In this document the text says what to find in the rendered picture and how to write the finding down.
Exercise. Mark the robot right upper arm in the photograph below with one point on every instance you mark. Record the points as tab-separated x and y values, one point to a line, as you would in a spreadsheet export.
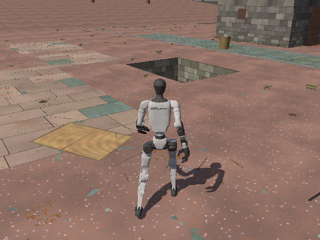
177	113

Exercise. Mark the robot left upper arm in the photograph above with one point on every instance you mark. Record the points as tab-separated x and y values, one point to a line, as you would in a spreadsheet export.
142	112

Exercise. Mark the robot right shin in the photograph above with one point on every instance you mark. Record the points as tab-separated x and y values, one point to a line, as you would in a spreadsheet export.
173	174

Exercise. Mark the left robot forearm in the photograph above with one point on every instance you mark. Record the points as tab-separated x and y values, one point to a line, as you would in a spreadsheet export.
139	127

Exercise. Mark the left robot hand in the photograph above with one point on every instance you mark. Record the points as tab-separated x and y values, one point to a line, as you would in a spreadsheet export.
145	129

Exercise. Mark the right robot hand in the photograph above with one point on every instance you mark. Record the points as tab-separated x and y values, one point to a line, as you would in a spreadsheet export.
186	152

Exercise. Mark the humanoid robot head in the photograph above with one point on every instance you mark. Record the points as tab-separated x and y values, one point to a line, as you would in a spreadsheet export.
159	86

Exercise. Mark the right robot forearm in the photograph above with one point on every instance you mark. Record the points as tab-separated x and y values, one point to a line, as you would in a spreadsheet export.
182	136

